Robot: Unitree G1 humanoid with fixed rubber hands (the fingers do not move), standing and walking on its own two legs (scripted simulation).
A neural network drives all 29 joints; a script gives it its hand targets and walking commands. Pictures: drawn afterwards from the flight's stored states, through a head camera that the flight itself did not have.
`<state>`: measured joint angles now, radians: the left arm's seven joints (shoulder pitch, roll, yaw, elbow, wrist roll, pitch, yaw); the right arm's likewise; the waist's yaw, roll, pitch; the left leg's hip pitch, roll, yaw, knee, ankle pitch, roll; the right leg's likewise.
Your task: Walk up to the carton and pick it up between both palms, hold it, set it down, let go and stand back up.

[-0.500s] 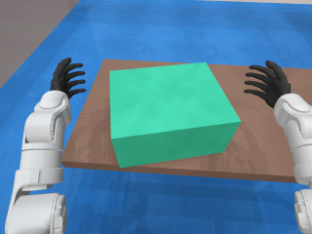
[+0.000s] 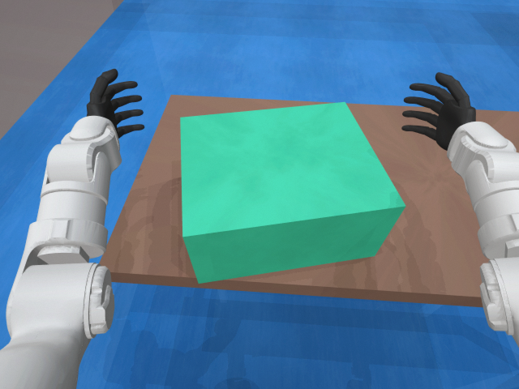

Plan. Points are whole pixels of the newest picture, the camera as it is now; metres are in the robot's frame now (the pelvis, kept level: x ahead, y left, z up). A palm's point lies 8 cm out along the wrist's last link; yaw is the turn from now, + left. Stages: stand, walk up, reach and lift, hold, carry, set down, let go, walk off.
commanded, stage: reach and lift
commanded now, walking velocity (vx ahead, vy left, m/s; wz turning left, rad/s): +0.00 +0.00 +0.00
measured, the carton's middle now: (276, 186) +0.44 -0.03 +0.04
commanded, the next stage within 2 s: none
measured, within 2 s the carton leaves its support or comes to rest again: neither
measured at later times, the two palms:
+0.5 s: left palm (133, 169) +0.44 +0.21 +0.10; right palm (419, 156) +0.43 -0.26 +0.12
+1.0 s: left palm (149, 171) +0.43 +0.19 +0.09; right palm (409, 164) +0.43 -0.25 +0.10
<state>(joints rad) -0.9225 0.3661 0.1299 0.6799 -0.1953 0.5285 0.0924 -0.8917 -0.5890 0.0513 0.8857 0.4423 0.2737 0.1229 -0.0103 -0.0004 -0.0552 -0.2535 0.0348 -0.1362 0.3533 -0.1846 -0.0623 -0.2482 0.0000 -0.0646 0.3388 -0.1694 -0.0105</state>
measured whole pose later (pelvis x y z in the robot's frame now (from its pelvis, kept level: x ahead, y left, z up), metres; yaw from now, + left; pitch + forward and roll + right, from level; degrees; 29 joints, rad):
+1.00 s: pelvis -0.01 +0.00 -0.01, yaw +0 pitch +16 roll -1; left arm -0.92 0.25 0.02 1.21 -0.23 -0.13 0.07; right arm -0.90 -0.46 0.24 1.19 0.47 -0.16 0.09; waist 0.01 0.03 -0.19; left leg -0.50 0.04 -0.14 0.39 -0.16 -0.07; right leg -0.50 0.01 -0.06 0.37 -0.14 -0.01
